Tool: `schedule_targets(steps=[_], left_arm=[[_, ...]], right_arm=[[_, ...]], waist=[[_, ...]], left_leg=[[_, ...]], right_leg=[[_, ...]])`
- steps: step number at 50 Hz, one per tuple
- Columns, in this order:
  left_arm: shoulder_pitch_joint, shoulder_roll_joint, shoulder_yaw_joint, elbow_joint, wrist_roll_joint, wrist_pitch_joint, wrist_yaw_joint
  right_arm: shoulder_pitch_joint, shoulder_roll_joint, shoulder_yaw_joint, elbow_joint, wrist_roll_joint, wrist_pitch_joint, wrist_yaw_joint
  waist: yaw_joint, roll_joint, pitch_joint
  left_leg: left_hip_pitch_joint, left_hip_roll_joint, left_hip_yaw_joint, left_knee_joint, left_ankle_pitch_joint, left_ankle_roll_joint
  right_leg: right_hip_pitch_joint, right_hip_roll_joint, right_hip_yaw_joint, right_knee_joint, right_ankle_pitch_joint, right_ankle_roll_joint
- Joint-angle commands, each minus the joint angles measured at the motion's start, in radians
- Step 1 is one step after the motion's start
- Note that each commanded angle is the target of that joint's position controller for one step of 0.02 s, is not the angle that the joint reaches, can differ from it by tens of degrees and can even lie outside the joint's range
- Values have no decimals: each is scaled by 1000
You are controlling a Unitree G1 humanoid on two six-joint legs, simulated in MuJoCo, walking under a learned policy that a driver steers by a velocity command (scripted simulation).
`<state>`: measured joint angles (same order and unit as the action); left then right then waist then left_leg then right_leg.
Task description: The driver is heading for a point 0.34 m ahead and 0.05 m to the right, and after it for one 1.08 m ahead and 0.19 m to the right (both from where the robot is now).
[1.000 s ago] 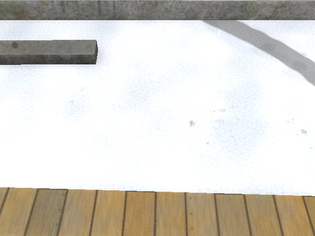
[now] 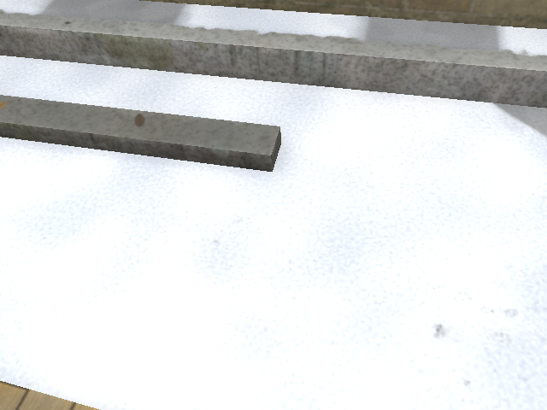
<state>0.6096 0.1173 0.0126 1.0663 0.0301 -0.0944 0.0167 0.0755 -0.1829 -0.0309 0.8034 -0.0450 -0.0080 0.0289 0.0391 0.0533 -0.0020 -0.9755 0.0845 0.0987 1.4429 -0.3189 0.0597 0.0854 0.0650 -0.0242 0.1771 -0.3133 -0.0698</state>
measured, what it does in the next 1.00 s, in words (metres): walks ahead, turning right: left foot 0.06 m higher, then right foot 0.06 m lower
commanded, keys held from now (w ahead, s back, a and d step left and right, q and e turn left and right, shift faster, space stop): w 0.10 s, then w+e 0.90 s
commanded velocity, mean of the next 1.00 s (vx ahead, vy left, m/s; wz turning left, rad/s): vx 0.50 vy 0.00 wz -0.39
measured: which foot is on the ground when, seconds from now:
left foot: up 0.00-0.12, down 0.14-0.76, up 0.78-1.00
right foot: down 0.00-0.14, up 0.16-0.76, down 0.78-1.00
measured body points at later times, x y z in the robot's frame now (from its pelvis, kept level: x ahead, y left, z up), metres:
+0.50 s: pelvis +0.30 +0.06 +0.07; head +0.33 +0.06 +0.52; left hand +0.45 +0.29 -0.06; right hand +0.26 -0.20 -0.06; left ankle +0.25 +0.09 -0.67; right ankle +0.41 -0.11 -0.61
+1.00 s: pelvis +0.59 -0.01 +0.00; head +0.62 -0.03 +0.45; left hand +0.69 +0.25 -0.14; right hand +0.64 -0.29 -0.11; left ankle +0.75 +0.12 -0.67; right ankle +0.52 -0.01 -0.74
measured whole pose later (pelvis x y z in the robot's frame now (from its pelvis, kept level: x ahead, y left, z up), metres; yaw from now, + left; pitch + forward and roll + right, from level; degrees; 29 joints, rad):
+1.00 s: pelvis +0.59 -0.01 +0.00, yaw -26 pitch +0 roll -1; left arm 0.38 0.25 0.06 0.97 0.00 -0.05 0.00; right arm 0.10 -0.22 -0.03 0.78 -0.04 -0.05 0.01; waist 0.03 0.02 0.08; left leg -0.63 0.13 -0.07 0.97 -0.24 -0.06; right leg -0.08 0.18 0.04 0.34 -0.26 -0.16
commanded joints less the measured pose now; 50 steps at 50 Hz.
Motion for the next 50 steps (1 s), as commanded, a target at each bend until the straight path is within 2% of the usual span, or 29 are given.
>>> schedule_targets(steps=[1,3,4,5,6,7,8,9,10,11,12,14,17,18,21,26,31,35,37,38,39,40,41,42,43,44,46,48,50], left_arm=[[9,128,12,-29,-6,-1,13],[-52,147,7,-40,-27,-1,4],[-42,186,12,-36,-34,-9,-4],[-46,221,21,-32,-28,-11,-5],[-60,253,33,-40,-16,-9,-7],[-100,278,47,-47,-21,-7,-12],[-21,176,32,-79,-39,-5,-23],[63,89,24,-106,-41,-1,-37],[-21,142,44,-131,-16,1,-31],[-66,133,48,-152,-18,10,-20],[-123,141,53,-161,-12,18,-15],[-116,128,60,-175,-12,51,-18],[-181,130,65,-199,-16,86,-25],[-216,142,68,-204,-15,92,-32],[-314,133,65,-236,-18,93,-50],[-494,127,50,-268,-15,77,-63],[-588,146,41,-297,9,84,-69],[-509,180,49,-260,24,89,-73],[-309,219,68,-186,23,87,-67],[-146,249,89,-128,22,80,-52],[-96,259,101,-93,7,71,-37],[-119,335,106,-112,3,61,-37],[-99,331,105,-129,-13,61,-36],[-171,296,102,-147,-16,71,-21],[-269,253,87,-166,-19,67,-8],[-300,235,76,-177,-18,60,-2],[-294,261,72,-175,-37,37,2],[-263,296,79,-164,-29,21,-7],[-214,285,79,-154,-33,22,-14]], right_arm=[[-195,-17,30,-165,10,-24,11],[-174,8,41,-165,25,-16,17],[-131,-27,29,-153,26,-14,12],[-4,-60,12,-116,22,-11,-2],[187,-106,-9,-57,32,-18,-15],[354,-128,-21,-4,35,-29,-22],[410,-242,-53,12,4,-42,-27],[376,-277,-69,21,17,-43,-13],[244,-237,-64,10,40,-50,-4],[164,-169,-50,13,35,-63,-4],[136,-104,-37,22,26,-81,-1],[131,-61,-29,56,24,-104,-5],[205,-87,-37,90,32,-127,-19],[210,-91,-37,82,35,-127,-25],[261,-106,-37,94,38,-135,-32],[343,-119,-30,129,37,-142,-51],[426,-124,-21,176,40,-108,-84],[421,-168,-30,181,46,-74,-110],[359,-178,-37,164,28,-61,-111],[290,-181,-44,148,31,-57,-99],[168,-150,-46,103,34,-67,-72],[241,-87,-29,27,31,-85,-65],[237,-111,-24,-3,40,-93,-59],[228,-140,-21,-14,38,-101,-53],[202,-185,-34,-14,25,-101,-44],[187,-197,-40,-5,7,-86,-36],[151,-165,-32,-24,-12,-51,-20],[89,-122,-16,-52,-6,-40,-12],[13,-107,-6,-78,7,-41,-10]], waist=[[-31,-81,150],[-54,-127,120],[-73,-162,76],[-136,-204,-2],[-213,-214,-101],[-294,-205,-152],[-247,-64,-274],[-148,144,-368],[-88,34,-243],[-43,-41,-88],[-35,-135,-11],[18,-60,45],[21,-12,68],[10,-37,61],[-10,5,44],[-69,14,81],[-87,-7,114],[-41,21,89],[51,21,14],[142,-51,-30],[185,-235,-25],[50,-226,-74],[77,-113,-186],[45,-78,-99],[-15,-25,-4],[-36,2,36],[-78,28,97],[-66,-25,91],[-24,-71,68]], left_leg=[[-105,8,34,-211,43,26],[273,-55,93,-455,123,68],[399,-108,127,-487,112,85],[510,-149,116,-454,109,110],[671,-188,88,-487,83,128],[840,-162,16,-635,98,148],[1056,64,-342,-782,-162,209],[1127,320,-914,-1072,-159,280],[968,300,-944,-1178,-88,234],[816,299,-745,-1159,-34,222],[710,258,-584,-1160,60,191],[597,184,-354,-1205,121,143],[684,141,-185,-1278,315,92],[746,125,-124,-1284,410,72],[833,41,43,-1284,586,0],[950,50,118,-1266,603,-22],[1140,107,146,-1184,770,-25],[1181,125,161,-959,1063,-42],[1093,142,141,-669,1049,-26],[960,85,153,-329,878,-22],[611,-83,133,66,9,-17],[308,-100,-4,199,-296,-12],[187,-82,-127,183,-212,-39],[121,-48,-137,85,-142,-48],[112,-12,-159,-52,-52,-62],[156,-8,-140,-86,-43,-83],[328,22,-125,-327,-12,-134],[401,8,-82,-459,82,-143],[417,-11,-64,-601,204,-125]], right_leg=[[-49,-254,95,-103,550,-119],[-177,-249,29,-170,845,-110],[-145,-256,4,-111,1137,-103],[-73,-291,-15,39,1432,-85],[-40,-292,-15,250,1525,-70],[-85,-270,-20,513,1392,-46],[-293,-174,-16,900,911,-21],[-514,32,49,1233,-70,0],[-571,-22,159,1308,17,-22],[-592,-65,110,1322,71,-23],[-588,-112,109,1260,103,-37],[-541,-154,130,1184,116,-48],[-594,-157,108,1035,103,-34],[-634,-152,82,992,132,-30],[-666,-130,11,828,332,-26],[-684,-99,-67,549,540,-18],[-691,-68,-117,327,516,-39],[-559,0,-158,268,401,-76],[-358,-10,-118,269,354,-123],[-186,-35,-77,190,407,-183],[59,-131,16,171,596,-230],[251,-312,259,415,1199,-295],[332,-401,433,332,1057,-423],[215,-407,491,183,639,-428],[93,-368,481,97,399,-367],[-4,-337,464,63,418,-344],[-228,-249,352,29,568,-290],[-291,-169,277,44,714,-239],[-261,-121,237,84,801,-178]])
